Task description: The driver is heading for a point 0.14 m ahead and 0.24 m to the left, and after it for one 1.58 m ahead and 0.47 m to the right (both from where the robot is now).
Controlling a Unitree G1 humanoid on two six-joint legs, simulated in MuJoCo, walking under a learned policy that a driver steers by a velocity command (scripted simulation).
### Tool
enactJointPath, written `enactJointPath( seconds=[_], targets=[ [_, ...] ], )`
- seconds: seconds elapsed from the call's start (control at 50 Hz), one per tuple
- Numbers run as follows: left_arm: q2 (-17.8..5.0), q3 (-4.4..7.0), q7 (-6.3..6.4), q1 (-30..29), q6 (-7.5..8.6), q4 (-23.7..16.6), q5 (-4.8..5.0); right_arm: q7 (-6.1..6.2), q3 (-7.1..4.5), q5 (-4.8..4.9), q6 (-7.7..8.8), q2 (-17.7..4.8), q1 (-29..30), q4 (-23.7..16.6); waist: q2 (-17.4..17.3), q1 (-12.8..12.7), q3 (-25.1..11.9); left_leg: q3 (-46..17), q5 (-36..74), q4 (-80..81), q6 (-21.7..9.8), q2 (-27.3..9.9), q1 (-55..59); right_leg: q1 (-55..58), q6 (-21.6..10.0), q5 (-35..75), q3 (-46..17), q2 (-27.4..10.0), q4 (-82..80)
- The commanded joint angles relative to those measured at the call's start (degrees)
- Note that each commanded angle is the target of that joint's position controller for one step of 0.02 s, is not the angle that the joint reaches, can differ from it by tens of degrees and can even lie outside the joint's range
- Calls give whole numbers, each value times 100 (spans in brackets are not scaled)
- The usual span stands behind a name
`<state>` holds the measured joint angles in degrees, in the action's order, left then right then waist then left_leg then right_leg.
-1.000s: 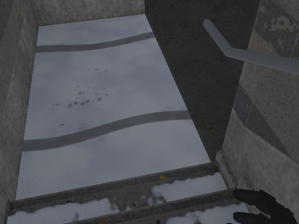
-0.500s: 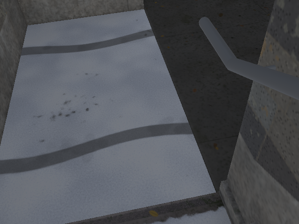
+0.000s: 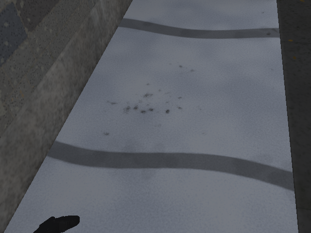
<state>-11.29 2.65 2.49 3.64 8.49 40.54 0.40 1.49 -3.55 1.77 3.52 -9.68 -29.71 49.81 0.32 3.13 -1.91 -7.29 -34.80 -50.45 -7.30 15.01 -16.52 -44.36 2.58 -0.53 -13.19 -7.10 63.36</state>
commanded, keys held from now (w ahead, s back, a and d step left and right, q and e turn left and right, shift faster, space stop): w+q+shift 0.08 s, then w+e+shift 0.08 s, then e+shift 0.84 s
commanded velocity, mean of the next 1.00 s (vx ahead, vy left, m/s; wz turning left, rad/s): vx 0.39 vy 0.00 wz -0.38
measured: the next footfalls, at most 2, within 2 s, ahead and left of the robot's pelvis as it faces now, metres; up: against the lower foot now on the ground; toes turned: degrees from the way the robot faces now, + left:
right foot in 0.12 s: +0.24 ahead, -0.21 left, -0.15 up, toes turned +17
left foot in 0.50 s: +0.60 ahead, +0.02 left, -0.30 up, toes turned -6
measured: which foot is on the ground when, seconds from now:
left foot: down 0.00-0.12, up 0.14-0.48, down 0.50-0.92, up 0.94-1.00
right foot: up 0.00-0.10, down 0.12-0.48, up 0.50-0.90, down 0.92-1.00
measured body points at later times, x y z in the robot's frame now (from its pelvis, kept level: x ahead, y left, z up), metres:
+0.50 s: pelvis +0.41 -0.07 -0.20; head +0.41 -0.08 +0.25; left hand +0.25 +0.10 -0.33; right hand +0.75 -0.17 -0.15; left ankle +0.59 +0.02 -0.93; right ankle +0.21 -0.22 -0.82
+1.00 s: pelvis +0.55 -0.14 -0.26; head +0.57 -0.18 +0.18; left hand +0.85 +0.00 -0.31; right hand +0.54 -0.47 -0.37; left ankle +0.56 +0.03 -0.92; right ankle +0.56 -0.25 -0.98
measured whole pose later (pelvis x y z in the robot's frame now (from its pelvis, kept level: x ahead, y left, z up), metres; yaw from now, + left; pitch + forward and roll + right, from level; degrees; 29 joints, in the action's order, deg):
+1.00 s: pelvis +0.55 -0.14 -0.26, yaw -26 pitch +3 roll +3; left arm -16.7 3.9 -1.2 6.1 -0.7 31.2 0.0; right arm 2.0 -5.5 -1.1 -2.4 -18.2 -10.3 39.1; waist -0.8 1.8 1.0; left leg 2.8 -31.4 -63.0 4.8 -3.7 -25.9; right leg -28.6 -2.8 -15.9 -1.7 1.1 41.8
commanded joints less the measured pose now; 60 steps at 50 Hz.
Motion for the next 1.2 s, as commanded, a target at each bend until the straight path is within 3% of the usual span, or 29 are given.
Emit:
enactJointPath(
  seconds=[0.02,0.06,0.12,0.14,0.16,0.18,0.2,0.22,0.24,0.28,0.3,0.34,0.38,0.42,0.46,0.48,0.52,0.54,0.56,0.62,0.68,0.78,0.9,0.92,0.94,0.96,1.02,1.1,1.2],
  targets=[
    [-504,141,-160,567,-109,-149,-83,222,-118,266,280,-763,1031,-800,728,-623,653,-1545,1392,975,-595,-959,-2936,3013,-141,2800,689,232,-2991],
    [-472,226,-243,449,-335,-486,139,233,-176,202,48,-1017,932,-650,-7,-665,178,-1900,1449,375,-453,-798,-2294,3856,-153,1788,664,549,-2929],
    [-1363,641,-413,4427,-285,540,93,-75,-68,7,-27,-839,2566,-1040,-759,-3014,-944,-937,3407,-3861,226,-363,-1625,6371,-414,1732,748,33,-3758],
    [-997,432,-493,5162,-217,1275,-43,-144,81,-83,79,167,2186,-1085,1381,-2648,-497,-1263,-946,-6697,279,220,-3793,7475,-521,1803,320,-252,-2063],
    [-758,254,-618,4787,-251,1245,-130,-91,219,-21,230,495,1130,-1195,3522,-1901,-517,-1160,-1610,-8461,251,136,-4995,7529,-661,2828,179,106,-1114],
    [-406,146,-622,4779,-339,1448,-114,-77,233,40,269,479,670,-1205,4482,-1598,-614,-894,-1475,-8584,240,-168,-5515,7421,-778,3094,-929,19,-2140],
    [-521,129,-589,3785,-440,1223,27,-42,215,135,182,429,641,-1706,3087,-698,-187,-253,-1023,-8101,325,-647,-5814,6510,-1488,1769,-2727,-472,-3324],
    [-108,-43,-436,2759,-473,1076,210,-59,304,20,87,413,1911,-2010,27,-472,734,-31,310,-6798,233,-1203,-5802,4762,-1311,-508,-3843,-631,-4104],
    [-624,-43,-303,2233,-263,979,173,-54,413,35,54,582,2126,-2360,-64,-67,1109,-290,613,-6421,296,-1580,-5608,3522,-1541,572,-4792,-1207,-3883],
    [-502,-160,-20,2305,-30,896,226,-93,367,-157,-32,62,2771,-2559,-1093,-169,1356,-333,1716,-3703,412,-1926,-4811,2008,-1332,605,-3069,-357,-3430],
    [-729,-131,97,1641,-87,833,59,-66,245,-54,-4,-171,2953,-2730,-1096,115,1131,-286,2578,-1804,455,-1987,-3217,1020,-1478,244,-2684,-8,-3836],
    [-1220,70,142,1666,-161,806,51,-74,222,-352,76,-120,2524,-2415,-166,99,521,273,4940,-1986,614,-1552,-727,-61,-1563,1766,-1864,137,-3339],
    [-190,-112,273,2356,-221,962,591,-206,250,-426,307,-442,3109,-2452,-344,-444,540,12,6948,1000,476,-1503,-817,938,-1379,-442,-715,1145,-2360],
    [-177,-9,201,3231,-511,1245,381,-393,319,-349,294,5,4021,-2693,-305,-1207,497,495,6954,2244,758,-919,48,1311,-1038,-1556,-737,1445,-2061],
    [146,6,209,3417,-746,1334,324,-392,280,-76,308,96,3494,-2630,89,-942,366,312,7395,3598,813,-1064,444,2239,-765,-1525,-732,1727,-860],
    [95,77,120,3236,-777,1249,360,-329,182,-92,273,16,2852,-2454,309,-580,112,243,7473,3830,733,-1269,1188,2144,-623,-1069,-570,1768,-16],
    [-29,83,-29,2657,-780,730,254,-191,-2,-310,138,-616,490,-1809,-274,444,-1289,-608,11003,1878,430,-3075,4705,-238,-374,-5230,31,1891,3300],
    [-189,-99,-177,3363,-774,322,217,-283,8,-264,133,-823,849,-1804,-1392,-123,-2513,-1588,11627,782,-450,-4290,5768,-1007,-181,-5328,-497,1567,4665],
    [-512,-68,-222,3225,-712,76,143,-315,-67,-263,62,-924,1389,-1795,-1487,-262,-2846,-1748,10139,1107,-956,-4412,5352,-1319,1,-4747,-257,955,5080],
    [-540,-16,-108,2246,-969,-389,116,-206,-111,-335,-128,-930,2266,-1682,-326,-675,-1744,-2183,4782,2794,-1623,-4636,2218,-1312,316,-3055,316,514,5010],
    [-543,155,48,1733,-1309,-610,135,-59,-47,-351,-241,-938,2982,-1457,-129,-1192,154,-368,4167,3266,-709,-3486,-853,157,456,-1768,460,212,2536],
    [-247,17,-281,688,-870,-817,112,144,-181,-276,-357,-1272,2458,-1227,-1017,-588,-451,835,3769,3052,-303,-2952,-169,1443,109,42,1182,330,-1140],
    [-878,276,-381,254,-1053,-1174,72,23,-398,-173,-500,-1619,1852,-1218,-556,-348,-144,1080,2236,2487,411,-3334,388,2132,-496,-1548,1642,604,-2507],
    [-1141,384,-338,638,-1071,-1109,76,2,-367,-232,-524,-1461,1680,-1195,-154,-462,-161,1349,1944,1732,697,-3178,-105,2839,-712,-933,1285,492,-2769],
    [-1940,622,-267,1191,-1056,-1089,86,-1,-275,-407,-545,-1131,1625,-1393,1647,-491,-279,2023,757,-641,1222,-2404,-1699,4157,-1356,1800,-635,-546,-3199],
    [-2366,729,-319,1553,-941,-1129,-74,21,-155,-411,-495,-968,2332,-1961,2169,-813,-647,1197,-645,-2316,1415,-1406,-3550,5056,-2414,2085,-2474,-1259,-3717],
    [-1819,553,-239,1102,-779,-1165,21,193,-175,-329,-458,-1245,2620,-1816,411,-711,-750,38,701,-2519,1145,-1547,-3767,4679,-1800,1926,-1689,-789,-3794],
    [-1573,464,-112,268,-1006,-1424,17,89,-274,-265,-538,-1264,2319,-1683,496,-190,-799,-14,1772,-2090,1283,-1458,-2579,3270,-1530,864,-1211,-196,-3964],
    [-1719,511,102,615,-1221,-1195,46,37,-190,-322,-429,-990,2721,-1774,446,-447,-739,-215,2091,-1211,1305,-1177,-2701,3424,-1386,-90,-1694,64,-3974]
  ],
)
Velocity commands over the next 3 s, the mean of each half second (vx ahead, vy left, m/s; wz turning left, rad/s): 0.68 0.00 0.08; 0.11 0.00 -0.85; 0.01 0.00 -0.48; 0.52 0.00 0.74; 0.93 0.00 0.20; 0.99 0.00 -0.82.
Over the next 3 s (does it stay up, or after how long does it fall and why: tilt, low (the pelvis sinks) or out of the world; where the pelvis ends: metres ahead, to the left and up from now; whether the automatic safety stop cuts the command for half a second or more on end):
stays up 1.73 -0.13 -0.27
